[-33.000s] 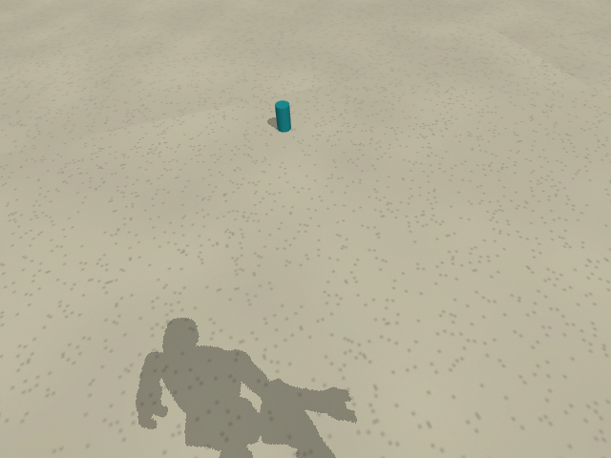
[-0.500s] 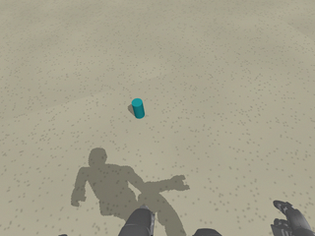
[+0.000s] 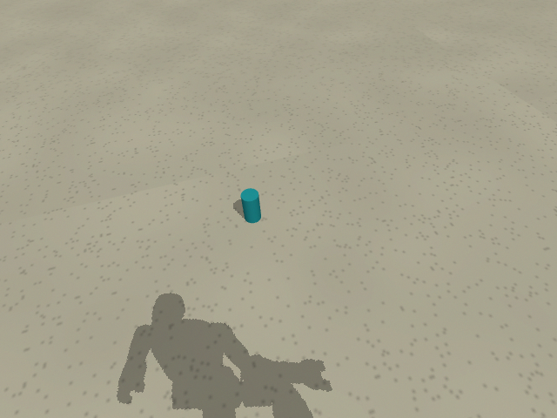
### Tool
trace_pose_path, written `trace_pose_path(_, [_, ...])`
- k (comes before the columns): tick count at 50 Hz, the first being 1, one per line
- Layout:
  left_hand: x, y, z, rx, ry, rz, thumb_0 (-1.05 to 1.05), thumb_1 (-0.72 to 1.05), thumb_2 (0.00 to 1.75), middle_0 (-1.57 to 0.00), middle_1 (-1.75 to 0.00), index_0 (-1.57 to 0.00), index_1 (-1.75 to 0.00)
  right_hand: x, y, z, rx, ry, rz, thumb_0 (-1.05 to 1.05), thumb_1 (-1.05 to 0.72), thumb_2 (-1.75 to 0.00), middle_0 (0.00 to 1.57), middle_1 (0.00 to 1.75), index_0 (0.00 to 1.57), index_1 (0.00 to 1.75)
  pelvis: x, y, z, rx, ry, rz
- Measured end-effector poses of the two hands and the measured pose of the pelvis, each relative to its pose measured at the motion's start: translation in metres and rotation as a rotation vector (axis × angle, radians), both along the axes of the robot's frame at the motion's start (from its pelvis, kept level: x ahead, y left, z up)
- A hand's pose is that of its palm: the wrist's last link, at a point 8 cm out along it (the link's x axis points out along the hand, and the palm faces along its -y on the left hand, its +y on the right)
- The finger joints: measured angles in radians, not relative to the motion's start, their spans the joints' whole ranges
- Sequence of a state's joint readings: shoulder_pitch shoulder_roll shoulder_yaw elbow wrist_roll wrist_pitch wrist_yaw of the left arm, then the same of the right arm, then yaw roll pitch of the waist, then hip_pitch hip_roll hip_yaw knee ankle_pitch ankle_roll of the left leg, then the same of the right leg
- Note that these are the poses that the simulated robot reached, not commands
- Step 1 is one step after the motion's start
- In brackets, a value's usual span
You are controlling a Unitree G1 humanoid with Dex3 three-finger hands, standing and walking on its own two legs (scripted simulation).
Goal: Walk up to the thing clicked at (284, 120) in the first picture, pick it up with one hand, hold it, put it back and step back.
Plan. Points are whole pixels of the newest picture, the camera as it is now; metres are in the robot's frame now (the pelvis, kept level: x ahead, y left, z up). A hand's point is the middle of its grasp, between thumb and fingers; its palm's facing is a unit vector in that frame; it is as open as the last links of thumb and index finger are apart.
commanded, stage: step back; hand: left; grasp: from the side
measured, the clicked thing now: (251, 206) +1.09 +0.17 -0.69
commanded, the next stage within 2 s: stand in 0.66 s
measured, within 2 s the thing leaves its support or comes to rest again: neither
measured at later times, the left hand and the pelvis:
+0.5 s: hand out of the picture +0.11 +0.29 -0.15, palm faces +0.01 -0.94 -0.34, open 7.4 cm; pelvis +0.04 +0.03 +0.01, yaw +0 degrees
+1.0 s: hand out of the picture +0.13 +0.26 -0.14, palm faces -0.04 -0.95 -0.32, open 7.4 cm; pelvis +0.04 +0.01 +0.02, yaw +0 degrees
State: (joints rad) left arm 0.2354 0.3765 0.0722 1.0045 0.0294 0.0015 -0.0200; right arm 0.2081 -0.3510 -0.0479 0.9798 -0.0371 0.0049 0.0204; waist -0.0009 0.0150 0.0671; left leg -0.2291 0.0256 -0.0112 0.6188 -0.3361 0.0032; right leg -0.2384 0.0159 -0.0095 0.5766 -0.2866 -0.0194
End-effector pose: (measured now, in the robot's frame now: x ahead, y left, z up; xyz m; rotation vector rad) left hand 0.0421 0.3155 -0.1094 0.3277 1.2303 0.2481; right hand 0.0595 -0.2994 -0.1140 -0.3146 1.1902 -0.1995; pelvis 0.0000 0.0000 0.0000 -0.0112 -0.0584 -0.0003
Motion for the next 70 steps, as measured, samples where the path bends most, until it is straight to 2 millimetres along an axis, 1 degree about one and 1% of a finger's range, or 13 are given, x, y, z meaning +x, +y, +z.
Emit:
trace_pose_path(3, [-0.005,-0.008,0.001,-0.006,-0.019,0.006,0.0,0.9,0.9,-0.2,-0.3,-0.2,-0.3,0.009,-0.004,0.0,-0.004,-0.001,0.011,0.0,-0.9,-0.9,0.2,0.3,0.2,0.3,0.001,-0.003,0.001,-0.003,0.003,0.008])
trace_pose_path(6, [-0.008,-0.011,0.005,-0.012,-0.035,0.028,0.0,0.9,0.9,-0.2,-0.3,-0.21,-0.3,0.02,-0.006,0.004,-0.013,-0.009,0.037,0.0,-0.9,-0.9,0.2,0.3,0.2,0.3,0.002,0.0,0.004,0.005,0.002,0.018])
trace_pose_path(11, [-0.005,0.001,0.003,-0.018,-0.022,0.041,0.0,0.9,0.9,-0.2,-0.3,-0.21,-0.3,0.035,-0.001,0.007,-0.031,-0.012,0.06,0.0,-0.9,-0.9,0.2,0.3,0.2,0.3,0.01,0.011,0.003,0.006,0.01,0.036])
trace_pose_path(17, [0.019,0.019,-0.009,-0.036,-0.003,0.033,0.0,0.9,0.9,-0.2,-0.3,-0.2,-0.3,0.047,0.021,0.01,-0.039,-0.019,0.045,0.0,-0.9,-0.9,0.2,0.3,0.2,0.3,0.022,0.026,0.001,0.014,0.014,0.021])
trace_pose_path(23, [0.049,0.02,-0.008,-0.044,-0.016,0.005,0.0,0.9,0.9,-0.2,-0.3,-0.2,-0.3,0.068,0.038,0.014,-0.008,-0.033,0.039,0.0,-0.9,-0.9,0.2,0.3,0.2,0.3,0.036,0.026,0.007,0.003,0.024,0.004])
trace_pose_path(29, [0.077,0.014,0.0,-0.035,-0.046,-0.021,0.0,0.9,0.9,-0.2,-0.3,-0.2,-0.3,0.091,0.04,0.015,0.011,-0.074,0.023,0.0,-0.9,-0.9,0.2,0.3,0.2,0.3,0.042,0.025,0.01,0.008,0.024,-0.001])
trace_pose_path(34, [0.094,0.007,0.007,-0.029,-0.076,-0.041,0.0,0.9,0.9,-0.2,-0.3,-0.2,-0.3,0.099,0.035,0.015,0.015,-0.095,0.011,0.0,-0.9,-0.9,0.2,0.3,0.2,0.3,0.042,0.022,0.012,0.011,0.019,-0.004])
trace_pose_path(38, [0.099,0.0,0.011,-0.036,-0.082,-0.055,0.0,0.9,0.9,-0.2,-0.3,-0.2,-0.3,0.096,0.031,0.017,0.022,-0.085,0.004,0.0,-0.9,-0.9,0.2,0.3,0.2,0.3,0.042,0.02,0.015,0.012,0.015,0.0])
trace_pose_path(43, [0.097,-0.008,0.012,-0.046,-0.073,-0.065,0.0,0.9,0.9,-0.2,-0.3,-0.2,-0.3,0.081,0.024,0.017,0.02,-0.045,-0.008,0.0,-0.9,-0.9,0.2,0.3,0.2,0.3,0.039,0.017,0.018,0.011,0.015,0.004])
trace_pose_path(51, [0.081,-0.012,0.009,-0.055,-0.027,-0.061,0.0,0.9,0.9,-0.2,-0.3,-0.2,-0.3,0.05,0.015,0.015,0.012,0.03,-0.034,0.0,-0.9,-0.9,0.2,0.3,0.2,0.3,0.035,0.013,0.02,0.011,0.018,0.003])
trace_pose_path(56, [0.07,-0.011,0.007,-0.052,0.004,-0.054,0.0,0.9,0.9,-0.2,-0.3,-0.2,-0.3,0.038,0.014,0.014,0.01,0.06,-0.043,0.0,-0.9,-0.9,0.2,0.3,0.2,0.3,0.034,0.013,0.021,0.011,0.021,0.002])
trace_pose_path(62, [0.062,-0.008,0.008,-0.046,0.019,-0.045,0.0,0.9,0.9,-0.2,-0.3,-0.2,-0.3,0.033,0.014,0.013,0.012,0.07,-0.042,0.0,-0.9,-0.9,0.2,0.3,0.2,0.3,0.033,0.012,0.021,0.011,0.021,0.002])
trace_pose_path(70, [0.058,-0.006,0.009,-0.04,0.022,-0.039,0.0,0.9,0.9,-0.2,-0.3,-0.2,-0.3,0.038,0.017,0.012,0.018,0.059,-0.027,0.0,-0.9,-0.9,0.2,0.3,0.2,0.3,0.034,0.012,0.02,0.013,0.024,0.005])
